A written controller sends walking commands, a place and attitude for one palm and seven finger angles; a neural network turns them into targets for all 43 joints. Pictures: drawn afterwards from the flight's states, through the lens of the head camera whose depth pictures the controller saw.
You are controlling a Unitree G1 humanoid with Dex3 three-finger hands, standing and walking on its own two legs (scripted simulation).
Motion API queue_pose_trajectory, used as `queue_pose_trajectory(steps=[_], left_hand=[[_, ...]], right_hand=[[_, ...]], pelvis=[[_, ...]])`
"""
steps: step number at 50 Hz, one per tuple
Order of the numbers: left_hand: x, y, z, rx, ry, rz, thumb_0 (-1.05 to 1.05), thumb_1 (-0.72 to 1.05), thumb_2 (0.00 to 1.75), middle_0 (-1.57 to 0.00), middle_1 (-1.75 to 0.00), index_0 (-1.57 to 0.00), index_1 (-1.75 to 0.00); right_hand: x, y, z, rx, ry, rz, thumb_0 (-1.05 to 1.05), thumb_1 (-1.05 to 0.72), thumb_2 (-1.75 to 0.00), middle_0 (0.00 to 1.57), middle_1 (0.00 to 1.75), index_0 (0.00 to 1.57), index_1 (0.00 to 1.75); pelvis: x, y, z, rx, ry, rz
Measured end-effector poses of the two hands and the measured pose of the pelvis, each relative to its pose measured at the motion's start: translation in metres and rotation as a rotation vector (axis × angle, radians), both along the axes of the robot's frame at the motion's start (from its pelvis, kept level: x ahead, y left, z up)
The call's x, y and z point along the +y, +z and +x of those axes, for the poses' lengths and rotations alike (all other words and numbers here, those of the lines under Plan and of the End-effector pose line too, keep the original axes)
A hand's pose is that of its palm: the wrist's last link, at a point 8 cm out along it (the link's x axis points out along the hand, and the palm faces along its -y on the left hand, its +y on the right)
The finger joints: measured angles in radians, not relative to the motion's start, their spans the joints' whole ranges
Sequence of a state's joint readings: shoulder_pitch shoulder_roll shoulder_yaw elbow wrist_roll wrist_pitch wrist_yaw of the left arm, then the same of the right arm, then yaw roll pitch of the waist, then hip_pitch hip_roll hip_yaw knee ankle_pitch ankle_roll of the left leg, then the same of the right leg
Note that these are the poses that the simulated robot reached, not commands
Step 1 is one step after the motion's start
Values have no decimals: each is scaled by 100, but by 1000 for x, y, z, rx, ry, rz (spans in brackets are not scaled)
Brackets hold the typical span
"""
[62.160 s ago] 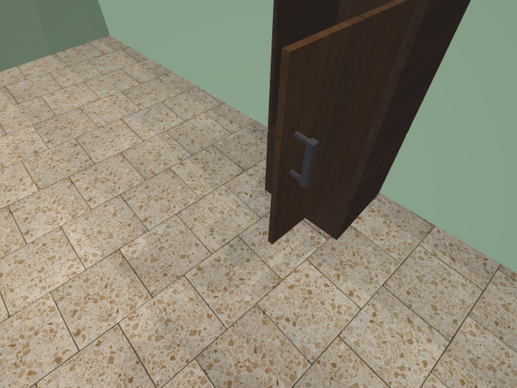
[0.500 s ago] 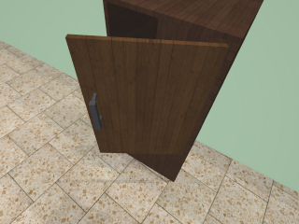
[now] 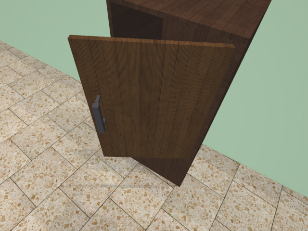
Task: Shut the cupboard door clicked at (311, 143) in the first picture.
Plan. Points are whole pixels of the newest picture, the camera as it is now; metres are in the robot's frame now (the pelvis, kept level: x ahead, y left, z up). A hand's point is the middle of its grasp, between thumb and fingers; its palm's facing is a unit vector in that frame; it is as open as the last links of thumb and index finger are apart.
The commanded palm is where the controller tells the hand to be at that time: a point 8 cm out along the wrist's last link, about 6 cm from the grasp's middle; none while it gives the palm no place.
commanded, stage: raise the hand and make a fist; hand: left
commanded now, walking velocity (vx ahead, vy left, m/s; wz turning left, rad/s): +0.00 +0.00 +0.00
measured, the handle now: (100, 114) +0.45 +0.21 -0.01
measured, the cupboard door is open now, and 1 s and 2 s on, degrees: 32 32 32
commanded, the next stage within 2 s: bring the fist close to the handle in 1.90 s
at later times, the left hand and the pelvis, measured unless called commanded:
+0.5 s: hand out of the picture +0.10 +0.18 -0.08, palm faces +0.25 -0.97 -0.05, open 5.7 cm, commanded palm +0.11 +0.22 -0.05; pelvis -0.03 -0.05 -0.11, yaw +5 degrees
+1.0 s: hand (89, 205) +0.19 +0.18 -0.04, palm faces +0.07 -1.00 -0.02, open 3.5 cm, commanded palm +0.16 +0.23 -0.03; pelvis +0.00 -0.02 -0.09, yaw +3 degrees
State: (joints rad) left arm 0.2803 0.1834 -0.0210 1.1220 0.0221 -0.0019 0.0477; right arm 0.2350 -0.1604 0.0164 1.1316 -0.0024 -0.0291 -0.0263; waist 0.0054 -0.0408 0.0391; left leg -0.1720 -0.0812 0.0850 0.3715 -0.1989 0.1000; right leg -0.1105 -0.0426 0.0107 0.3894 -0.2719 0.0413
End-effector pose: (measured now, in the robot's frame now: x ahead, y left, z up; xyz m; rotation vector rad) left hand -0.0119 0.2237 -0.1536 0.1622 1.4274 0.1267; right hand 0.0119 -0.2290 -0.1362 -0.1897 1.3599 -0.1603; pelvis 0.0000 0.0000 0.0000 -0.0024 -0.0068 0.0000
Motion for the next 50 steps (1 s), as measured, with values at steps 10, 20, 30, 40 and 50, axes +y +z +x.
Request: queue_pose_trajectory(steps=[10,20,30,40,50], left_hand=[[1,153,178,-1244,44,59,1,91,89,-26,-36,-25,-36],[-8,64,113,-1261,10,-114,1,90,89,-42,-53,-41,-53],[-12,120,123,-1545,-84,10,2,90,90,-59,-72,-59,-73],[-7,109,182,-1249,-45,-113,2,90,90,-78,-92,-77,-93],[5,115,173,-1360,-76,-100,2,91,90,-96,-112,-95,-113]], right_hand=[[-31,11,68,-571,113,1,1,-90,-90,21,30,21,30],[-66,19,158,-843,235,-81,1,-90,-90,20,30,20,30],[-27,-19,209,-866,351,5,1,-90,-90,20,30,20,30],[-14,-33,166,-663,151,71,1,-90,-90,21,30,21,30],[-29,-30,159,-614,195,-46,1,-90,-90,21,30,21,30]], pelvis=[[-18,-28,-22,40,63,33],[-49,-92,-35,190,48,12],[-54,-114,-27,257,94,-56],[-44,-90,-3,275,51,-23],[-22,-92,0,286,57,-45]])
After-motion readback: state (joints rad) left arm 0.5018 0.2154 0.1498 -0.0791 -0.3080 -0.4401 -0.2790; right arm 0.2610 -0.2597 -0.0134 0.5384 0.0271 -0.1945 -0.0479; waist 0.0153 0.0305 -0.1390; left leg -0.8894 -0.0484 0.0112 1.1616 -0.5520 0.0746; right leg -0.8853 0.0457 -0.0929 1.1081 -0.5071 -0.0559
